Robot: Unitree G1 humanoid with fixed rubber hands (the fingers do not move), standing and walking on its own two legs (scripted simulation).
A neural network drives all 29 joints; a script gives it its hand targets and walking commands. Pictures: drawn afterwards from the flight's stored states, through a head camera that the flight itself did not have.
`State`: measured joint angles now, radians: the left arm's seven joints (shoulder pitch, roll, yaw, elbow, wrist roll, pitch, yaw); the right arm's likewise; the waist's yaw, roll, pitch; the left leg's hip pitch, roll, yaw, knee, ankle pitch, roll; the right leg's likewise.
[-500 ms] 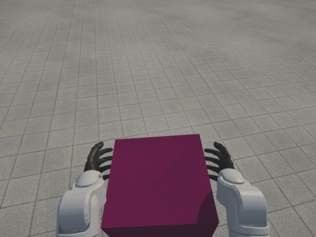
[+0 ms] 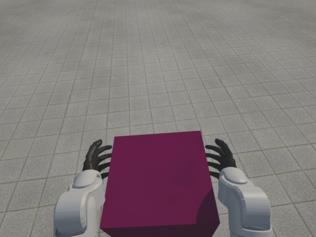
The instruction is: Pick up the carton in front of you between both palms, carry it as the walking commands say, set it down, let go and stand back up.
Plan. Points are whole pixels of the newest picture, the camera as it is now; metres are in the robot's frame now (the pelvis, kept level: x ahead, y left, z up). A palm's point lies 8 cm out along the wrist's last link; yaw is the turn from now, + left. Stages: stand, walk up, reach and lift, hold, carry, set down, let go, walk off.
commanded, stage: carry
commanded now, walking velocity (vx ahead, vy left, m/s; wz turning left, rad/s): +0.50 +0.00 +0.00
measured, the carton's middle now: (162, 194) +0.24 +0.00 -0.02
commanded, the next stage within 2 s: none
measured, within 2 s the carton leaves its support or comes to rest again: neither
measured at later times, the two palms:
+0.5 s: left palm (108, 84) +0.58 +0.18 +0.08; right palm (195, 88) +0.54 -0.11 +0.08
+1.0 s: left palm (131, 39) +0.89 +0.13 +0.09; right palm (196, 40) +0.90 -0.16 +0.08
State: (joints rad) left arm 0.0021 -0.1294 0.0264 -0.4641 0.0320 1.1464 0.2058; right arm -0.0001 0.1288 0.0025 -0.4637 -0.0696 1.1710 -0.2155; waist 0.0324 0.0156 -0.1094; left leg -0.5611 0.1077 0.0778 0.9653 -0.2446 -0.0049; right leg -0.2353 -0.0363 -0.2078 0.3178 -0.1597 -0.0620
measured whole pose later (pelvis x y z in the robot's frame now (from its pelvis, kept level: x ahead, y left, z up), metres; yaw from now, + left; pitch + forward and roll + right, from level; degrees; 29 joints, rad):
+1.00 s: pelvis +0.65 -0.02 +0.00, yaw +0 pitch +4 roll +2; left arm 0.02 -0.13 0.01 -0.51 0.04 1.14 0.21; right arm 0.02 0.13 0.02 -0.51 -0.08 1.17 -0.22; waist 0.03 0.01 -0.07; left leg -0.55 0.10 0.08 0.99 -0.25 0.00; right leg -0.22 -0.04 -0.21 0.31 -0.17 -0.07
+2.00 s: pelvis +1.33 -0.05 +0.00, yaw +0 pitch +4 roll +2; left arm -0.03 -0.13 -0.01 -0.52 0.05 1.17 0.25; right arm -0.08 0.13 0.03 -0.47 -0.09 1.21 -0.28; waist 0.02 0.01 -0.03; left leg -0.54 0.11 0.07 1.03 -0.25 0.01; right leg -0.22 -0.03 -0.21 0.31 -0.17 -0.07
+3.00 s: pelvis +1.91 -0.04 -0.01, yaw -1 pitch +3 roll -1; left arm -0.12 -0.13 0.02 -0.41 0.10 1.18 0.21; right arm -0.13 0.13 0.00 -0.41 -0.13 1.22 -0.25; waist 0.00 0.04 -0.06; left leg -0.17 0.07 0.10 0.45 -0.32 -0.03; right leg -0.30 -0.01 -0.21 0.44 -0.19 -0.06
